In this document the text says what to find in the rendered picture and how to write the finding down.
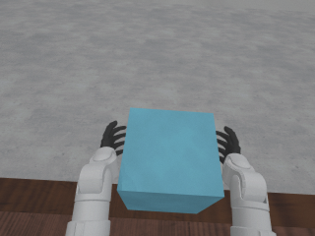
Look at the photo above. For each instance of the robot left forearm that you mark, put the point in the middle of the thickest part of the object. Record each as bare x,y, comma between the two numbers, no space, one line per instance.
93,195

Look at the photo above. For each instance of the carton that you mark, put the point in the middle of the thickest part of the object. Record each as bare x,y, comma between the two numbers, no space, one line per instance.
170,161

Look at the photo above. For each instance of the robot left hand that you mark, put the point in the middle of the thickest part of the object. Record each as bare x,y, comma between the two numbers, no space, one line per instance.
108,137

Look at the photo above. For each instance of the robot right forearm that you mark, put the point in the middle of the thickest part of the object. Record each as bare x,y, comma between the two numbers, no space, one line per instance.
248,198

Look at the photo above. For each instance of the robot right hand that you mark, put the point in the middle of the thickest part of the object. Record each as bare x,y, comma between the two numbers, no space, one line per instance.
231,145

